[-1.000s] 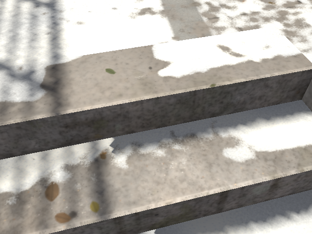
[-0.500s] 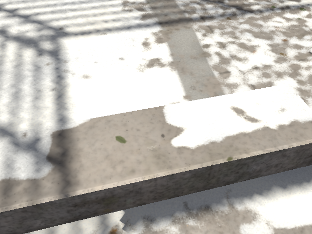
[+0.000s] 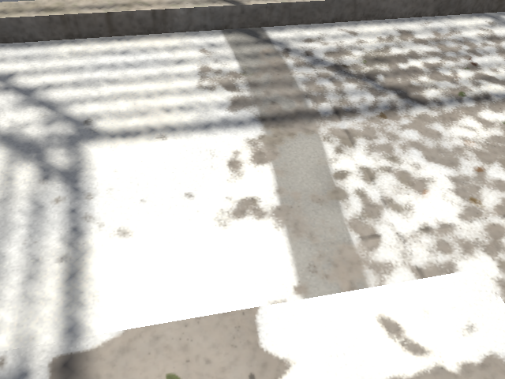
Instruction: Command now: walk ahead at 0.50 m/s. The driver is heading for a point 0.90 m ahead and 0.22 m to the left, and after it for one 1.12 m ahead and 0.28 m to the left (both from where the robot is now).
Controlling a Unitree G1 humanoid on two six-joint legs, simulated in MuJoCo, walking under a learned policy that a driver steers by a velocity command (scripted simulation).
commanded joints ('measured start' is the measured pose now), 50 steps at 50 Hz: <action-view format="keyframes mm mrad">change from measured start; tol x64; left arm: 1 132 -110 -34 173 24 -19 -28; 50 175 27 77 59 -19 -53 94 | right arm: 1 -132 31 16 -163 4 27 -31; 50 -87 9 -31 -87 7 -36 -75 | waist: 1 -85 89 -3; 50 16 -94 20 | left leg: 1 -612 36 -54 426 17 125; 15 -243 49 458 -587 -467 -47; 19 693 316 -462 -1152 -413 253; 30 112 224 139 -1465 -47 53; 43 677 328 170 -1368 596 4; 46 -32 2 224 -688 -546 -170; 50 -79 212 115 -432 -239 -42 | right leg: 1 388 -305 549 -532 364 -194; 10 101 -203 209 -884 274 -96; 16 711 -343 168 -583 1741 -121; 19 -104 -16 288 245 315 -8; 24 -385 -52 425 923 345 -64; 41 4 -129 117 -419 382 60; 46 1334 -532 722 -565 596 -364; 50 609 -416 401 -752 324 -103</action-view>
